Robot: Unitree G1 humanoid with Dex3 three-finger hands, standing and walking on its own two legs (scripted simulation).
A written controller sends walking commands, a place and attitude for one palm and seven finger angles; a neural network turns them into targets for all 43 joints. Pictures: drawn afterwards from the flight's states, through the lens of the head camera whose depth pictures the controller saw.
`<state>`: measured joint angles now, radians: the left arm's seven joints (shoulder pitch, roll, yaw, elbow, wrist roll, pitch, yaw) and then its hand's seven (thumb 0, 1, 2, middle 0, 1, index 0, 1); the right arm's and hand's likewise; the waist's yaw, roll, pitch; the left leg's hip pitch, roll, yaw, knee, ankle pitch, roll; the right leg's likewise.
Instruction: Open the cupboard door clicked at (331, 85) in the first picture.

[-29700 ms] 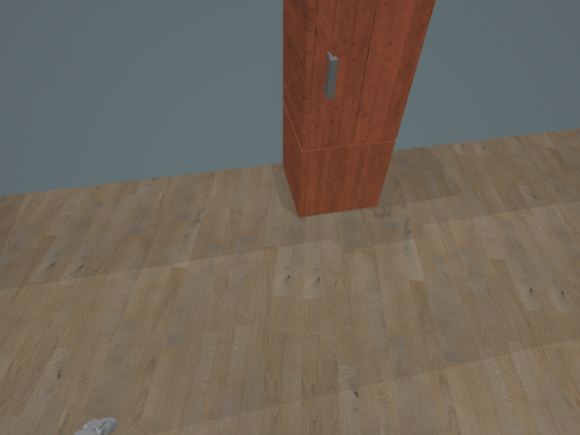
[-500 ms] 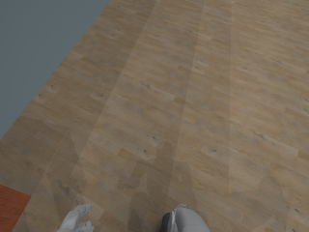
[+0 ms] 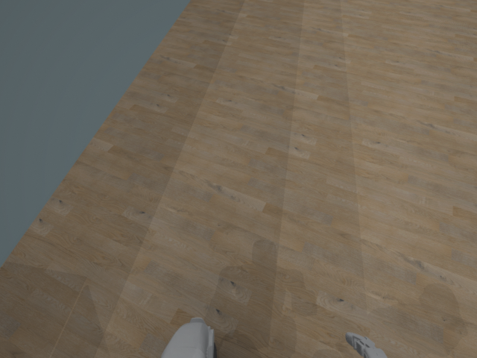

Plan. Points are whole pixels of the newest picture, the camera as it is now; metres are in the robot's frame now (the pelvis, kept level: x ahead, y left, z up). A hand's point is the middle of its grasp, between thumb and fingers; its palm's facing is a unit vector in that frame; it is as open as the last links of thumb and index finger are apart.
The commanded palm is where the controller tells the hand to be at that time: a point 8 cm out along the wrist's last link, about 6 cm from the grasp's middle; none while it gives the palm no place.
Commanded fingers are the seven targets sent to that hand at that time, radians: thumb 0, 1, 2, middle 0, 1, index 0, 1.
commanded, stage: walk to a spot facing it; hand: left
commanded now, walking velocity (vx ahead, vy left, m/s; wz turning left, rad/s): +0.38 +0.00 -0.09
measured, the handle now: out of the picture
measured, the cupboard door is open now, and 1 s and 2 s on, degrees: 43 43 43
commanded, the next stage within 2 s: turn to face it in 0.66 s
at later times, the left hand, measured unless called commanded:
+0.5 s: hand (173, 242) +0.37 +0.20 -0.16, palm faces -0.12 -0.97 -0.19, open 7.3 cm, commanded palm none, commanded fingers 0.00 0.90 0.90 -0.20 -0.30 -0.20 -0.30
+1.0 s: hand (214, 194) +0.52 +0.13 -0.17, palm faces -0.09 -0.98 -0.19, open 7.2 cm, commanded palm none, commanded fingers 0.00 0.90 0.90 -0.20 -0.30 -0.20 -0.30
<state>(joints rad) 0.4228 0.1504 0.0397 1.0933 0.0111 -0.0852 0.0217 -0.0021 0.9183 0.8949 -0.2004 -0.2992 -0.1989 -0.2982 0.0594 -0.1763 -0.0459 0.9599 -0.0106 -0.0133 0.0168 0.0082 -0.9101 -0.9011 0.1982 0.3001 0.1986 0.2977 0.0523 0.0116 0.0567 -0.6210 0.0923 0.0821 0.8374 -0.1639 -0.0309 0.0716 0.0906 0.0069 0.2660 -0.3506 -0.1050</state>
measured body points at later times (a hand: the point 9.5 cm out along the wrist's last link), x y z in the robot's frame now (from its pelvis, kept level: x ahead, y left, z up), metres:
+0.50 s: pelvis +0.26 +0.02 +0.01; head +0.30 +0.03 +0.45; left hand +0.38 +0.26 -0.15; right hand +0.13 -0.19 -0.13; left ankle +0.17 +0.10 -0.74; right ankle +0.37 -0.14 -0.68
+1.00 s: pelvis +0.48 -0.04 +0.00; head +0.51 -0.04 +0.45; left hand +0.53 +0.18 -0.16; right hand +0.51 -0.30 -0.15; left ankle +0.60 +0.07 -0.70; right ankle +0.39 -0.10 -0.74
